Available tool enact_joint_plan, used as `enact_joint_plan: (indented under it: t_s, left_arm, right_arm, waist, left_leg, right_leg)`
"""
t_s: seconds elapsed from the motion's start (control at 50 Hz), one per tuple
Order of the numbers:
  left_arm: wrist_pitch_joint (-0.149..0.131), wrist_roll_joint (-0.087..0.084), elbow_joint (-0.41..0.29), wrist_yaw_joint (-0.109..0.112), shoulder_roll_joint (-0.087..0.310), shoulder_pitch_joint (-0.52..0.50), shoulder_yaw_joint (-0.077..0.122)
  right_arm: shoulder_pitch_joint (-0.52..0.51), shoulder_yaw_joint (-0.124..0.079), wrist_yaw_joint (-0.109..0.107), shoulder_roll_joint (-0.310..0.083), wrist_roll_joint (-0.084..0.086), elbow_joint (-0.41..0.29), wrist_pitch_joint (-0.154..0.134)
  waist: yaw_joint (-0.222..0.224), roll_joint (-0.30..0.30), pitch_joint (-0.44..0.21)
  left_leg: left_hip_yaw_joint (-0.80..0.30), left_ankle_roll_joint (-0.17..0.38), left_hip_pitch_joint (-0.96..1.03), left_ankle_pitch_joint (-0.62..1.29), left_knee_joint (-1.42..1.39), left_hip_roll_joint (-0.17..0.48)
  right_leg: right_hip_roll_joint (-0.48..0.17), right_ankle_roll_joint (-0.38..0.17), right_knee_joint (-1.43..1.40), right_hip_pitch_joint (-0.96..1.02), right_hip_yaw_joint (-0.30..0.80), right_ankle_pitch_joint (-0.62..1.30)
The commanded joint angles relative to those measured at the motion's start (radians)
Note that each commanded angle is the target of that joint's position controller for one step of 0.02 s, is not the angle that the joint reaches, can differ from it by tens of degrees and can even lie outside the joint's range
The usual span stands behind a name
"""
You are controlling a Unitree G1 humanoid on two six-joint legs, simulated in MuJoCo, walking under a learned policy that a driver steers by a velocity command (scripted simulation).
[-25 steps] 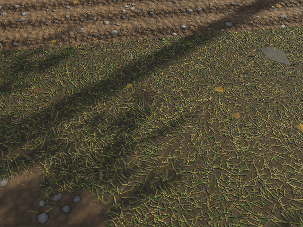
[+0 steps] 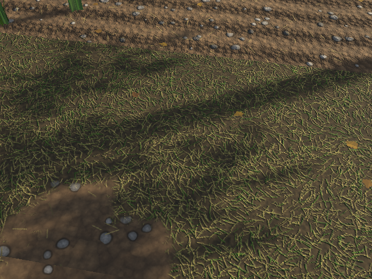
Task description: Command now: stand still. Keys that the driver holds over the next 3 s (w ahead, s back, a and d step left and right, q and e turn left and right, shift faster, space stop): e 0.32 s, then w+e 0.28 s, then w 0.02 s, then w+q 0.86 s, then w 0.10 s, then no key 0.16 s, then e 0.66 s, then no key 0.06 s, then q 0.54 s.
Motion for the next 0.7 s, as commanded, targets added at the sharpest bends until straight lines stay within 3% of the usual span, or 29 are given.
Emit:
enact_joint_plan:
  t_s: [0.02,0.04,0.08,0.1,0.14,0.2,0.26,0.32,0.36,0.38,0.4,0.42,0.44,0.46,0.48,0.52,0.58,0.7]
  left_arm:
    - [0.004,-0.019,-0.033,-0.013,-0.003,0.061,-0.012]
    - [0.015,-0.021,-0.024,-0.011,0.060,0.029,0.002]
    - [0.017,-0.026,-0.023,-0.017,0.096,-0.014,0.016]
    - [0.018,-0.021,-0.023,-0.021,0.107,-0.011,0.022]
    - [0.021,-0.017,-0.016,-0.021,0.091,0.009,0.024]
    - [0.036,-0.012,-0.025,-0.021,0.066,0.005,0.029]
    - [0.041,-0.013,-0.042,-0.025,0.053,-0.014,0.027]
    - [0.039,-0.019,-0.066,-0.033,0.059,-0.026,0.030]
    - [0.035,-0.014,-0.065,-0.040,0.058,0.016,0.032]
    - [0.029,-0.006,-0.040,-0.042,0.074,0.081,0.040]
    - [0.018,0.006,-0.012,-0.036,0.153,0.177,0.062]
    - [0.005,-0.006,-0.031,-0.039,0.273,0.244,0.080]
    - [0.011,0.008,-0.030,-0.025,0.216,0.217,0.065]
    - [0.014,0.005,-0.041,-0.010,0.182,0.156,0.049]
    - [0.009,-0.003,-0.056,-0.002,0.165,0.105,0.044]
    - [-0.015,-0.006,-0.063,0.002,0.148,0.075,0.038]
    - [-0.042,-0.022,-0.028,-0.014,0.149,0.160,0.038]
    - [-0.058,-0.012,0.036,-0.001,0.118,0.273,0.022]
  right_arm:
    - [0.065,-0.005,-0.027,-0.143,-0.007,-0.001,-0.039]
    - [-0.002,0.007,-0.024,-0.093,-0.011,-0.018,-0.046]
    - [-0.036,0.001,-0.034,-0.124,-0.013,-0.010,-0.049]
    - [-0.020,-0.004,-0.043,-0.144,-0.002,-0.002,-0.049]
    - [0.009,-0.013,-0.048,-0.156,0.007,0.008,-0.046]
    - [0.022,-0.023,-0.049,-0.152,-0.004,0.010,-0.036]
    - [-0.007,-0.037,-0.043,-0.152,-0.010,0.000,-0.029]
    - [-0.013,-0.050,-0.037,-0.169,-0.009,-0.002,-0.028]
    - [-0.028,-0.064,-0.028,-0.193,-0.009,-0.010,-0.024]
    - [-0.047,-0.064,-0.023,-0.178,-0.008,-0.019,-0.021]
    - [-0.065,-0.048,-0.015,-0.113,-0.014,-0.041,-0.018]
    - [-0.171,-0.029,-0.012,-0.069,-0.018,-0.125,-0.020]
    - [-0.216,-0.039,-0.012,-0.125,-0.021,-0.127,-0.032]
    - [-0.175,-0.045,-0.004,-0.144,-0.004,-0.112,-0.045]
    - [-0.123,-0.047,0.003,-0.154,-0.004,-0.080,-0.058]
    - [-0.041,-0.049,0.014,-0.156,-0.034,-0.025,-0.066]
    - [-0.045,-0.046,0.020,-0.139,-0.031,-0.018,-0.053]
    - [-0.125,-0.036,0.021,-0.122,-0.026,-0.030,-0.060]
  waist:
    - [-0.018,0.262,-0.084]
    - [-0.019,0.186,-0.037]
    - [-0.026,0.183,-0.019]
    - [-0.032,0.193,-0.030]
    - [-0.045,0.175,-0.046]
    - [-0.050,0.141,-0.008]
    - [-0.047,0.148,0.001]
    - [-0.048,0.167,-0.031]
    - [-0.018,0.154,-0.068]
    - [0.015,0.104,-0.062]
    - [0.056,-0.141,-0.029]
    - [0.095,-0.313,0.020]
    - [0.084,-0.131,0.099]
    - [0.029,-0.102,0.128]
    - [-0.011,-0.067,0.132]
    - [-0.034,-0.054,0.081]
    - [-0.019,-0.030,0.043]
    - [0.024,-0.080,0.070]
  left_leg:
    - [-0.283,0.143,0.133,0.542,-0.171,0.369]
    - [-0.221,0.148,0.115,0.520,-0.163,0.315]
    - [-0.149,0.119,0.129,0.516,-0.145,0.261]
    - [-0.125,0.116,0.141,0.568,-0.129,0.262]
    - [-0.115,0.147,0.159,0.604,-0.103,0.285]
    - [-0.118,0.197,0.090,0.481,-0.122,0.330]
    - [-0.084,0.188,0.049,0.376,-0.124,0.324]
    - [-0.066,0.169,0.046,0.363,-0.080,0.337]
    - [-0.042,0.121,-0.029,-0.024,-0.062,0.326]
    - [-0.009,0.080,-0.170,-0.286,0.006,0.289]
    - [0.117,0.020,-0.372,-0.431,0.302,0.181]
    - [0.114,-0.015,-0.652,-0.444,0.520,-0.017]
    - [-0.030,-0.001,-0.663,-0.311,0.588,0.054]
    - [-0.037,0.002,-0.633,-0.194,0.590,0.077]
    - [-0.041,-0.008,-0.592,-0.090,0.564,0.095]
    - [-0.034,-0.025,-0.517,0.032,0.547,0.099]
    - [-0.025,-0.040,-0.536,0.099,0.516,0.090]
    - [0.018,-0.046,-0.609,0.197,0.415,0.100]
  right_leg:
    - [-0.026,-0.003,-0.034,-0.062,0.098,-0.190]
    - [-0.023,0.004,-0.012,-0.040,0.119,-0.162]
    - [0.023,0.007,0.000,-0.052,0.109,-0.062]
    - [0.033,0.006,0.025,-0.058,0.107,-0.041]
    - [0.054,0.004,0.144,-0.097,0.099,-0.129]
    - [0.044,-0.001,0.315,-0.154,0.107,-0.211]
    - [0.042,-0.006,0.290,-0.137,0.079,-0.185]
    - [0.050,-0.023,0.202,-0.078,0.052,-0.161]
    - [0.079,-0.060,0.061,0.058,0.015,-0.095]
    - [0.103,-0.083,-0.026,0.204,0.036,-0.096]
    - [-0.053,-0.139,-0.225,0.307,0.325,-0.333]
    - [-0.315,-0.271,-0.430,0.304,0.865,-0.565]
    - [-0.318,-0.300,-0.477,0.218,0.852,-0.600]
    - [-0.275,-0.277,-0.461,0.160,0.769,-0.584]
    - [-0.213,-0.236,-0.456,0.150,0.671,-0.463]
    - [-0.128,-0.194,-0.432,0.178,0.526,-0.188]
    - [-0.103,-0.190,-0.405,0.250,0.474,0.008]
    - [-0.100,-0.157,-0.403,0.321,0.394,0.251]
